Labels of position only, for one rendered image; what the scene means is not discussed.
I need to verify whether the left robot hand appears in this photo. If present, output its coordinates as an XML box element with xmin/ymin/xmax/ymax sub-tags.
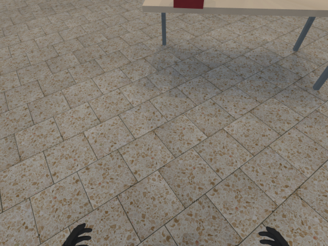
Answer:
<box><xmin>62</xmin><ymin>223</ymin><xmax>92</xmax><ymax>246</ymax></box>

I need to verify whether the right robot hand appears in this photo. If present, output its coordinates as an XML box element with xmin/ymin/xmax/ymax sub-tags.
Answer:
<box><xmin>258</xmin><ymin>227</ymin><xmax>289</xmax><ymax>246</ymax></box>

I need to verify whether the table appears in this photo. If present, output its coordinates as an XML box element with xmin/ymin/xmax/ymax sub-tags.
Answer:
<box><xmin>142</xmin><ymin>0</ymin><xmax>328</xmax><ymax>90</ymax></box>

